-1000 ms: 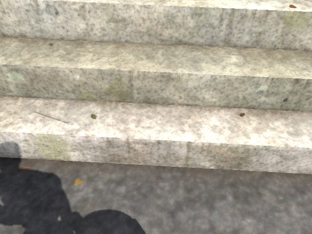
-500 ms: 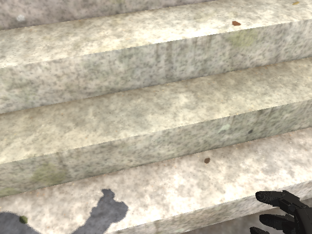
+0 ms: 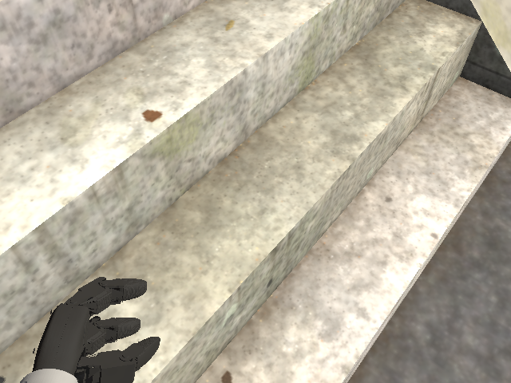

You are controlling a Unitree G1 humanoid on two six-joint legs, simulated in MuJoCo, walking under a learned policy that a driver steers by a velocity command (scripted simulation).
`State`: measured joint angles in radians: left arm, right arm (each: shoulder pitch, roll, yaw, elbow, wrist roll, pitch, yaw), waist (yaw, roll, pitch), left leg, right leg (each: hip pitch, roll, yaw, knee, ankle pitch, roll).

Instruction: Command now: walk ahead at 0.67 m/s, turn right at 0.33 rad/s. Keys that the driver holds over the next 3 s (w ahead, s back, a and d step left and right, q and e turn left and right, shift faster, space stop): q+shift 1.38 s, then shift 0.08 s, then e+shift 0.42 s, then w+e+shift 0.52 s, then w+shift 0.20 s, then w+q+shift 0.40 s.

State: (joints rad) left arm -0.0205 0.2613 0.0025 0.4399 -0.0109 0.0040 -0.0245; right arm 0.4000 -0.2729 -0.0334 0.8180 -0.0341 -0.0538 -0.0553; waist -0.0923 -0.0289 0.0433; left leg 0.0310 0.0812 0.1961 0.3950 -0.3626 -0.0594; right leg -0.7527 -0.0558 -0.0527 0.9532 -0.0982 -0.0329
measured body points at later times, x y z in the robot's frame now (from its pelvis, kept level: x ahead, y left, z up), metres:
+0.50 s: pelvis +0.14 +0.01 +0.12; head +0.16 +0.03 +0.56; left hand +0.33 +0.32 +0.07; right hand +0.37 -0.17 +0.04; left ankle +0.23 +0.14 -0.53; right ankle +0.14 -0.15 -0.47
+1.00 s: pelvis +0.11 -0.14 +0.00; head +0.11 -0.12 +0.45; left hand +0.09 +0.13 -0.13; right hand +0.34 -0.29 -0.10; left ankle +0.03 -0.05 -0.36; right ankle +0.10 -0.25 -0.73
